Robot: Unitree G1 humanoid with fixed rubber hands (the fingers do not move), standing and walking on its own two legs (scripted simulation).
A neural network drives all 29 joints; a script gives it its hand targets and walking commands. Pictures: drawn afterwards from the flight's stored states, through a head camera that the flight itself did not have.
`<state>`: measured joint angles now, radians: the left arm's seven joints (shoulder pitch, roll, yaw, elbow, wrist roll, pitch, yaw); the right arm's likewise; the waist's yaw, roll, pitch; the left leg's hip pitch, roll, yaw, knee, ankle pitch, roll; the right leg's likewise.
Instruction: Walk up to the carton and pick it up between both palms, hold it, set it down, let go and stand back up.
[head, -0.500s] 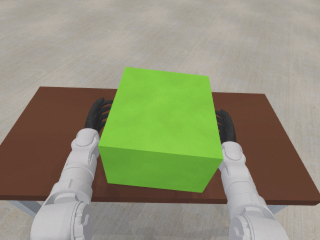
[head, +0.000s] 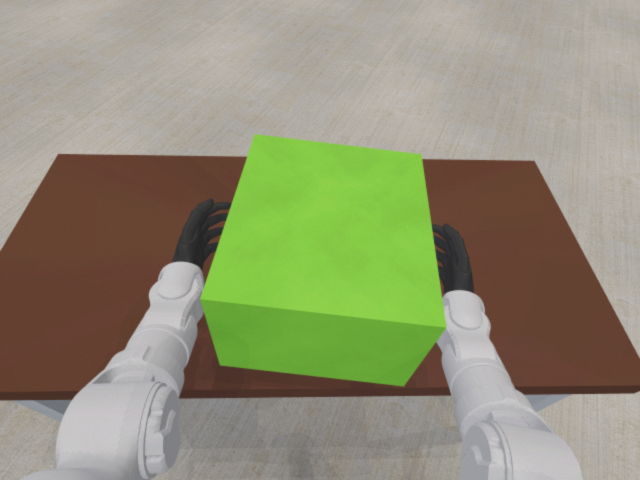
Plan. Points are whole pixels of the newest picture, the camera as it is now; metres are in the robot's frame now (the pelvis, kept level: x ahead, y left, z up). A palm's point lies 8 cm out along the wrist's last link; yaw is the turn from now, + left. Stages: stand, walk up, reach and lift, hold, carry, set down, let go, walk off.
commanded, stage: set down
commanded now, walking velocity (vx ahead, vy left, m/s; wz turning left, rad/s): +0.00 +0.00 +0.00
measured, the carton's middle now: (325, 254) +0.43 -0.05 -0.01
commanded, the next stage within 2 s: none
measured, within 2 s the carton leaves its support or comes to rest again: rests again in 1.24 s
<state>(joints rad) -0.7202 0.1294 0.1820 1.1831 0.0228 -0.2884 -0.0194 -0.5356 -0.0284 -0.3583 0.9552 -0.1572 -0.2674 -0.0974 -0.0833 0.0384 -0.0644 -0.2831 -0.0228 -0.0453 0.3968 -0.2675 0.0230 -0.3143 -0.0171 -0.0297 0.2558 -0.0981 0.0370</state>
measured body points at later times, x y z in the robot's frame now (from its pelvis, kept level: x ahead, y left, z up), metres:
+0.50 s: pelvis -0.02 +0.00 -0.01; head +0.06 +0.01 +0.43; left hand +0.42 +0.15 +0.00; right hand +0.35 -0.21 -0.02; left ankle -0.06 +0.09 -0.75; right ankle +0.01 -0.15 -0.75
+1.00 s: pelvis -0.03 -0.01 -0.03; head +0.08 +0.00 +0.41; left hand +0.43 +0.14 -0.01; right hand +0.36 -0.22 -0.03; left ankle -0.06 +0.09 -0.75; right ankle +0.01 -0.15 -0.75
